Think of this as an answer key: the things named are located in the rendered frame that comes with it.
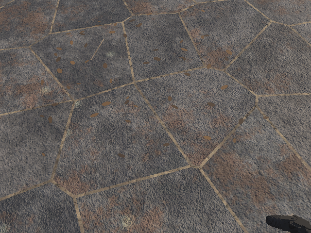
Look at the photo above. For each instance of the robot right hand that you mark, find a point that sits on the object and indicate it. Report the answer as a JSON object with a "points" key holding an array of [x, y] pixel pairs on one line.
{"points": [[293, 224]]}

